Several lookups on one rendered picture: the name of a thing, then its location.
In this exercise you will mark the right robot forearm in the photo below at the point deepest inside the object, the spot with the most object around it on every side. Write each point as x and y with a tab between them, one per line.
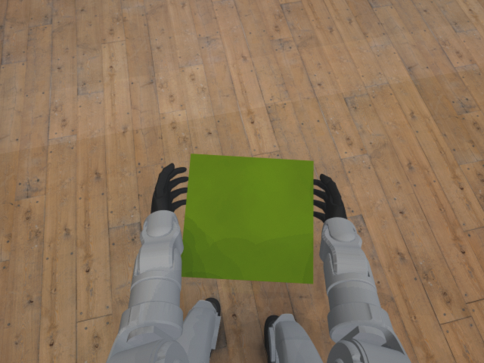
355	310

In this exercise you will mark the right robot hand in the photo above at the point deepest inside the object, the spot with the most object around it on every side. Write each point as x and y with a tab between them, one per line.
333	206

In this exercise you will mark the robot left upper arm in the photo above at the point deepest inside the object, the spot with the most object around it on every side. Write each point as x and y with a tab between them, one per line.
159	351

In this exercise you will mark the carton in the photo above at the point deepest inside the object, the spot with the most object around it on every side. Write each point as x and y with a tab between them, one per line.
249	218

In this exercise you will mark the robot left foot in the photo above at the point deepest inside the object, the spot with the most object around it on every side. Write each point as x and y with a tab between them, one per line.
216	305

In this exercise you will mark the left robot hand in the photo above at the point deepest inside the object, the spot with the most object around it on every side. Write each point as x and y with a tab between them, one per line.
163	196

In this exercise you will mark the robot right upper arm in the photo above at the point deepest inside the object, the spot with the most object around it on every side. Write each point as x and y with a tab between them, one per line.
357	351

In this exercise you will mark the left robot thigh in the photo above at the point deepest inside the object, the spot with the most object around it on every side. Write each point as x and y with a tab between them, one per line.
200	332

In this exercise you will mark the left robot forearm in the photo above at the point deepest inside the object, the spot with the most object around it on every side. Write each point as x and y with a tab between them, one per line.
154	304

